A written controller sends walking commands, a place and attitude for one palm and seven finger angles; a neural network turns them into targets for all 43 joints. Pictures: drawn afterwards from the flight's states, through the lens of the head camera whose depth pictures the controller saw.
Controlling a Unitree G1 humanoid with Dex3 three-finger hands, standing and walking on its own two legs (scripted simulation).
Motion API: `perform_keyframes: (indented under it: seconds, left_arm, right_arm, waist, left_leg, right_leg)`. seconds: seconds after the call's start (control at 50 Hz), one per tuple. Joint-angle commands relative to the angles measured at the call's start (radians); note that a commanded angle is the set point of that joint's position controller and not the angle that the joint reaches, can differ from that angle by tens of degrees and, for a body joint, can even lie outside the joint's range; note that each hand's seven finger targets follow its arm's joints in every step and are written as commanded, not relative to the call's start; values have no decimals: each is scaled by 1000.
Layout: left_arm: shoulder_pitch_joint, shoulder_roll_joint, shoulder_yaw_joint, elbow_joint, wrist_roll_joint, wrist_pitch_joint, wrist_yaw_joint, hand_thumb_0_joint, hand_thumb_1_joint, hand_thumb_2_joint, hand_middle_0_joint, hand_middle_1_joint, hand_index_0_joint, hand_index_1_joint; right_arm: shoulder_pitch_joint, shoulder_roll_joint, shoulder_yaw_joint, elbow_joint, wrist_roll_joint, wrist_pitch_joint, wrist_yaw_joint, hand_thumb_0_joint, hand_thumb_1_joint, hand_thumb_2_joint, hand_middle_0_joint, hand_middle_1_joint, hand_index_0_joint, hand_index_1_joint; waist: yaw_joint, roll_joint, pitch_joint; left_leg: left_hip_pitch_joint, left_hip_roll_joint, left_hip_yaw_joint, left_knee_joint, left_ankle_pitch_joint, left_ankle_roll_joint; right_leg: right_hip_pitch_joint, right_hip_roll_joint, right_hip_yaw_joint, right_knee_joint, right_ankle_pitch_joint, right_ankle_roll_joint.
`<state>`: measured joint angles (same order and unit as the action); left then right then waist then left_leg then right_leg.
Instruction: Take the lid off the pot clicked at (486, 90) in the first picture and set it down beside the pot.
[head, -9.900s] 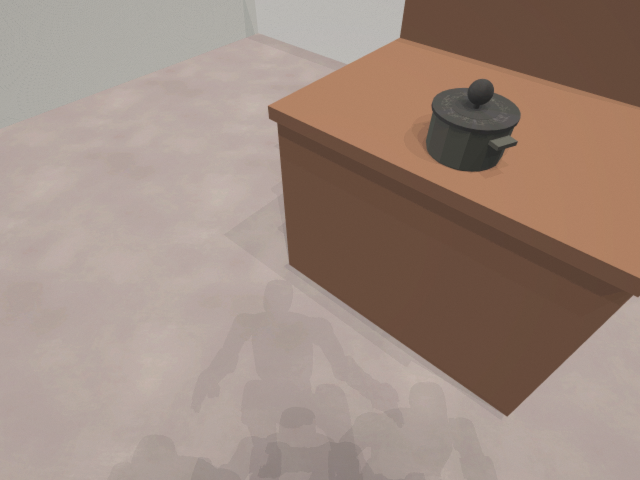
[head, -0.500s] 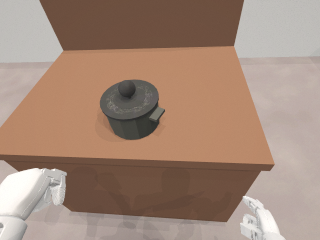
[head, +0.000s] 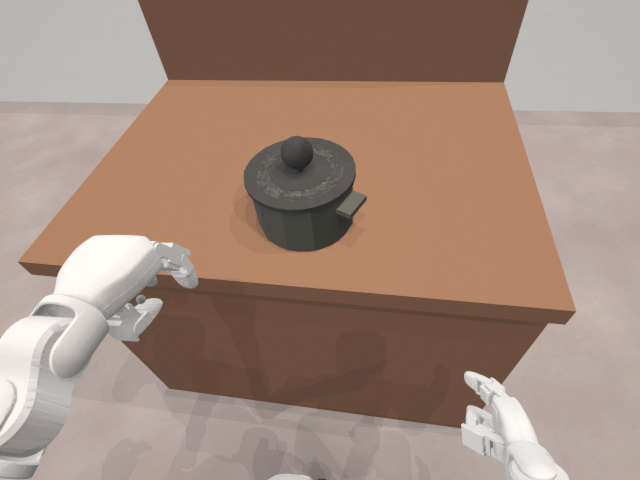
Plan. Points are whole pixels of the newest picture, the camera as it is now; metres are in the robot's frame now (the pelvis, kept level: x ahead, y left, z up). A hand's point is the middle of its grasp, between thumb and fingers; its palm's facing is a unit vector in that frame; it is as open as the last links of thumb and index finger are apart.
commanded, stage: reach forward and open the fingers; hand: left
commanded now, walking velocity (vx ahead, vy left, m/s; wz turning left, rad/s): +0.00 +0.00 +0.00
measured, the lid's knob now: (297, 152) +0.56 +0.13 +0.10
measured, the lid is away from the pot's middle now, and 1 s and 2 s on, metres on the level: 0.00 0.00 0.00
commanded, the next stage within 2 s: move the open hand above the knob in 0.40 s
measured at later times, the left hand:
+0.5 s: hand (132, 251) +0.29 +0.25 +0.17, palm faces -0.10 -0.06 -0.99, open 10.1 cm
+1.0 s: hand (184, 208) +0.35 +0.22 +0.17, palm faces -0.19 -0.08 -0.98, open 10.2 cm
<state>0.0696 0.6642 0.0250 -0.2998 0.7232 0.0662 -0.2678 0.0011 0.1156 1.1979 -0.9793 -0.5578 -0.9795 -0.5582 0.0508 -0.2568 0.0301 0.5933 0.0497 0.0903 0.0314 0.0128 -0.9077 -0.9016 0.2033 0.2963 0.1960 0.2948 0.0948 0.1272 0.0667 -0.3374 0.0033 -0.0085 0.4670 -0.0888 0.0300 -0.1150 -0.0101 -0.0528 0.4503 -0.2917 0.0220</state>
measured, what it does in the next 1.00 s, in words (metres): stands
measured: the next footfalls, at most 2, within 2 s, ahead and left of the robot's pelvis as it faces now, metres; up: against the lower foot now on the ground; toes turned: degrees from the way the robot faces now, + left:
none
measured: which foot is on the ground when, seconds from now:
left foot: down 0.00-1.00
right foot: down 0.00-1.00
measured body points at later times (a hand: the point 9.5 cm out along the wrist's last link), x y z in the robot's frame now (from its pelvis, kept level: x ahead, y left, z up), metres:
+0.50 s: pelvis -0.02 +0.00 +0.00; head -0.01 -0.03 +0.45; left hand +0.29 +0.25 +0.22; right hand +0.21 -0.20 -0.09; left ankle +0.10 +0.10 -0.74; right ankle -0.03 -0.14 -0.74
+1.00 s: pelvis -0.01 +0.00 +0.00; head +0.00 -0.04 +0.45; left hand +0.36 +0.22 +0.22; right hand +0.20 -0.23 -0.10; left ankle +0.10 +0.10 -0.74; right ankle -0.03 -0.14 -0.74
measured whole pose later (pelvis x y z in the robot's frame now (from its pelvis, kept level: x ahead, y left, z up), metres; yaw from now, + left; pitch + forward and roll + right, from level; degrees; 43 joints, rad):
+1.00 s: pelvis -0.01 +0.00 +0.00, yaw +0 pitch -3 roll -2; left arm -0.53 0.62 -0.13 0.12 0.77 0.19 -0.48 0.00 -0.33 1.51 -0.85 -0.08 -0.85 -0.08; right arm 0.09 -0.29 0.01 0.62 0.07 0.09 0.04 0.01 -0.91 -0.90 0.20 0.30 0.20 0.29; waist 0.05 0.13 0.07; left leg -0.32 0.00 -0.01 0.45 -0.07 0.03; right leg -0.12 -0.01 -0.05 0.47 -0.29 0.02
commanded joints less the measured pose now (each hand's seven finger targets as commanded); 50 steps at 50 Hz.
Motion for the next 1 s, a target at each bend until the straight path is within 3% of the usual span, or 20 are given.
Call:
perform_keyframes:
  seconds: [0.0,0.02,0.04,0.08,0.1,0.14,0.18,0.24,0.3,0.36,0.38,0.5,0.54,0.6,0.64,0.7,0.78,0.88,0.94,0.98]
  left_arm:
    - [-286,223,151,-162,6,8,22,0,-182,1346,-865,-223,-865,-223]
    - [-315,243,161,-116,15,15,12,0,-214,1365,-854,-187,-854,-187]
    - [-307,192,120,-116,-3,19,10,0,-247,1384,-843,-152,-843,-152]
    - [-378,260,167,-121,28,33,-6,0,-312,1422,-821,-81,-821,-81]
    - [-399,214,120,-118,12,31,-7,0,-314,1429,-822,-81,-822,-81]
    - [-443,217,110,-120,13,29,-16,0,-319,1441,-824,-81,-824,-81]
    - [-481,273,159,-90,34,43,-28,0,-323,1451,-826,-81,-826,-81]
    - [-495,251,140,-45,17,45,-42,0,-328,1466,-828,-81,-828,-81]
    - [-572,230,112,-26,18,52,-62,0,-333,1480,-830,-81,-830,-81]
    - [-593,278,146,-26,18,49,-74,0,-337,1491,-832,-81,-832,-81]
    - [-598,289,157,-37,23,52,-77,0,-338,1495,-833,-81,-833,-81]
    - [-708,270,126,50,3,62,-118,0,-343,1508,-835,-81,-835,-81]
    - [-713,233,88,115,-3,68,-132,0,-343,1508,-835,-81,-835,-81]
    - [-802,261,86,92,18,68,-145,0,-343,1508,-835,-81,-835,-81]
    - [-859,237,54,115,21,70,-144,0,-343,1508,-835,-81,-835,-81]
    - [-916,281,85,137,47,77,-147,0,-343,1508,-835,-81,-835,-81]
    - [-871,220,52,232,40,99,-154,0,-343,1508,-835,-81,-835,-81]
    - [-950,217,30,204,48,109,-166,0,-343,1508,-835,-81,-835,-81]
    - [-1002,214,10,310,62,130,-175,0,-343,1508,-835,-81,-835,-81]
    - [-1044,229,19,273,62,123,-172,0,-343,1508,-835,-81,-835,-81]
  right_arm:
    - [-175,-105,-42,-167,3,-65,3,0,-900,-900,200,300,200,300]
    - [-188,-118,-38,-147,-7,-58,3,0,-900,-900,200,300,200,300]
    - [-175,-108,-44,-161,5,-59,1,0,-900,-900,200,300,200,300]
    - [-211,-116,-38,-162,2,-61,2,0,-900,-900,200,300,200,300]
    - [-189,-107,-39,-161,8,-63,0,0,-900,-900,200,300,200,300]
    - [-187,-110,-43,-157,7,-65,-4,0,-900,-900,200,300,200,300]
    - [-206,-119,-37,-159,5,-67,-4,0,-900,-900,200,300,200,300]
    - [-177,-116,-41,-152,5,-65,-7,0,-900,-900,200,300,200,300]
    - [-181,-113,-39,-152,11,-68,-7,0,-900,-900,200,300,200,300]
    - [-179,-122,-42,-151,5,-70,-10,0,-900,-900,200,300,200,300]
    - [-185,-122,-41,-161,10,-76,-8,0,-900,-900,200,300,200,300]
    - [-169,-126,-42,-149,13,-80,-13,0,-900,-900,200,300,200,300]
    - [-156,-130,-47,-142,17,-75,-14,0,-900,-900,200,300,200,300]
    - [-158,-134,-46,-143,17,-80,-12,0,-900,-900,200,300,200,300]
    - [-155,-132,-50,-139,17,-79,-14,0,-900,-900,200,300,200,300]
    - [-140,-136,-51,-132,14,-81,-9,0,-900,-900,200,300,200,300]
    - [-126,-136,-59,-133,20,-70,-1,0,-900,-900,200,300,200,300]
    - [-129,-137,-61,-144,20,-60,7,0,-900,-900,200,300,200,300]
    - [-113,-145,-60,-120,19,-44,4,0,-900,-900,200,300,200,300]
    - [-108,-149,-65,-129,23,-48,4,0,-900,-900,200,300,200,300]
  waist:
    - [-15,-3,-255]
    - [-9,3,-239]
    - [-20,-22,-227]
    - [-3,1,-239]
    - [-22,-17,-242]
    - [-20,5,-250]
    - [-9,10,-253]
    - [-13,-30,-252]
    - [-25,-9,-243]
    - [-13,-24,-260]
    - [-15,7,-265]
    - [-30,-20,-256]
    - [-36,-73,-217]
    - [-38,-17,-268]
    - [-44,-33,-259]
    - [-37,-8,-315]
    - [-42,-83,-284]
    - [-47,-55,-325]
    - [-56,-86,-279]
    - [-59,-71,-324]
  left_leg:
    - [295,-9,-43,-87,-98,9]
    - [292,-15,-52,-104,-127,5]
    - [284,-9,-46,-108,-145,7]
    - [282,-15,-53,-113,-150,9]
    - [286,-10,-46,-111,-163,7]
    - [297,-10,-52,-122,-189,4]
    - [290,-17,-59,-122,-178,7]
    - [286,-17,-47,-116,-169,6]
    - [286,-22,-46,-118,-186,6]
    - [291,-25,-46,-118,-185,6]
    - [291,-24,-46,-108,-171,8]
    - [295,-35,-26,-94,-139,12]
    - [276,-33,-25,-100,-169,11]
    - [307,-43,-18,-85,-127,15]
    - [310,-40,-28,-88,-145,15]
    - [329,-44,-27,-82,-92,16]
    - [299,-41,-18,-69,-87,22]
    - [320,-45,-11,-57,-47,24]
    - [298,-48,-6,-62,-59,24]
    - [319,-47,-8,-53,-38,26]
  right_leg:
    - [-134,66,-4,-93,9,-41]
    - [-163,74,-8,-105,4,-41]
    - [-146,67,-6,-102,-13,-37]
    - [-153,78,2,-102,1,-48]
    - [-144,69,-3,-98,-22,-40]
    - [-147,68,0,-98,-31,-40]
    - [-150,80,3,-97,-13,-51]
    - [-140,69,0,-101,-27,-43]
    - [-151,71,-1,-100,-32,-45]
    - [-147,70,0,-101,-32,-43]
    - [-146,75,4,-95,-21,-51]
    - [-153,70,1,-102,-7,-43]
    - [-171,72,-7,-110,-26,-34]
    - [-157,71,0,-101,3,-43]
    - [-165,73,-2,-100,-6,-39]
    - [-139,73,0,-90,29,-50]
    - [-147,67,0,-91,43,-45]
    - [-131,65,3,-79,84,-46]
    - [-154,68,1,-91,83,-41]
    - [-135,65,5,-80,101,-45]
